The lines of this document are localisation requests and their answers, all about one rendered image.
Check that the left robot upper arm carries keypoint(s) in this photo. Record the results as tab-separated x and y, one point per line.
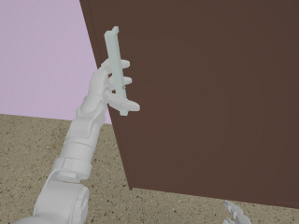
60	203

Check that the handle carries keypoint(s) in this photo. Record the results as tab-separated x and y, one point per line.
114	56

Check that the wardrobe door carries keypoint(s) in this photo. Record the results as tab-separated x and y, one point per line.
217	83
293	197

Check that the robot left hand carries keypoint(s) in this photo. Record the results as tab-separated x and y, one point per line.
103	86

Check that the left robot forearm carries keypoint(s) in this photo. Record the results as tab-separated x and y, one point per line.
74	162

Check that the robot right hand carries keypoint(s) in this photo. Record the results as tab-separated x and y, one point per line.
236	213

